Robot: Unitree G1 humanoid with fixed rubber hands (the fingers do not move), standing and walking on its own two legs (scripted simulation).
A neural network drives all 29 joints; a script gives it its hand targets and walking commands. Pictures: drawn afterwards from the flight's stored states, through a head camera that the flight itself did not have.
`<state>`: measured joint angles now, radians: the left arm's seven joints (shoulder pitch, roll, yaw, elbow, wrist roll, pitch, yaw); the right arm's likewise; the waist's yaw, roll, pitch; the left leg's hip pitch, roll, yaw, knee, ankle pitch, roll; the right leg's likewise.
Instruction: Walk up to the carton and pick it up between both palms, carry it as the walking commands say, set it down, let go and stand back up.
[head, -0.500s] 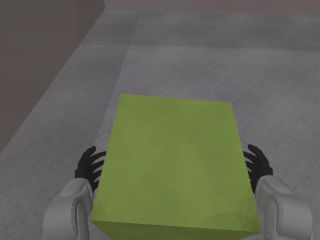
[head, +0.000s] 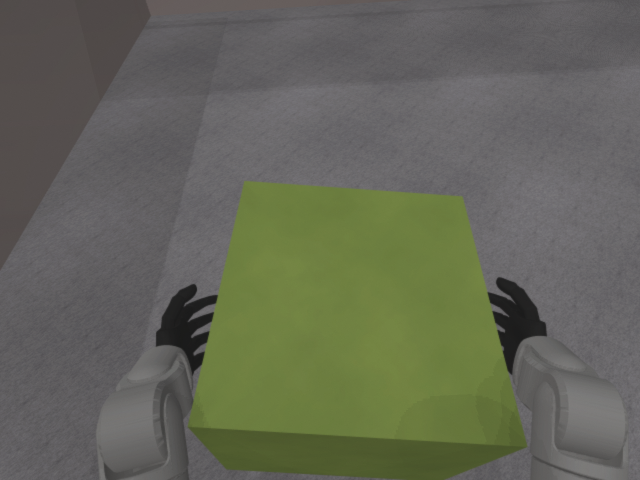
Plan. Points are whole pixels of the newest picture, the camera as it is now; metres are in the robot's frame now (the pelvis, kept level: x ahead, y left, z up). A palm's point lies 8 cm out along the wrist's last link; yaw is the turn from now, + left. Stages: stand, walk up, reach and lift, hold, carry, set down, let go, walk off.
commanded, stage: carry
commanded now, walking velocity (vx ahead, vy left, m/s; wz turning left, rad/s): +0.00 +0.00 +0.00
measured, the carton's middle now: (343, 333) +0.30 +0.00 +0.00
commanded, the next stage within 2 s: none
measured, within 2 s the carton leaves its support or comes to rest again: neither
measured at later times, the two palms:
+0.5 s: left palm (156, 352) +0.25 +0.21 +0.07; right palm (499, 350) +0.24 -0.17 +0.08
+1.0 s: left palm (108, 398) +0.20 +0.24 +0.07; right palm (480, 397) +0.19 -0.13 +0.08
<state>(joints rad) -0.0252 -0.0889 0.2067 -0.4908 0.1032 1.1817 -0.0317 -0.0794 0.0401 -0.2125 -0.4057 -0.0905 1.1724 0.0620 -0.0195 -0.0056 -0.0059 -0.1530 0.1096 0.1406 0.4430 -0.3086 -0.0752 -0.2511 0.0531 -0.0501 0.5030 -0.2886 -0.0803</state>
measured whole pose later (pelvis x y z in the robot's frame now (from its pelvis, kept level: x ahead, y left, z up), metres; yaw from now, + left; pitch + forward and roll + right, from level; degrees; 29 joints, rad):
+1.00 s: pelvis -0.05 +0.06 +0.00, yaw -1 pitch +0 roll +0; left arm -0.08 -0.06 0.20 -0.39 0.10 1.21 -0.02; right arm -0.10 0.05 -0.22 -0.36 -0.13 1.21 0.06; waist -0.01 -0.02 -0.03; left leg -0.23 0.04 0.18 0.55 -0.32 0.03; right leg -0.31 -0.02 0.00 0.55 -0.24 0.01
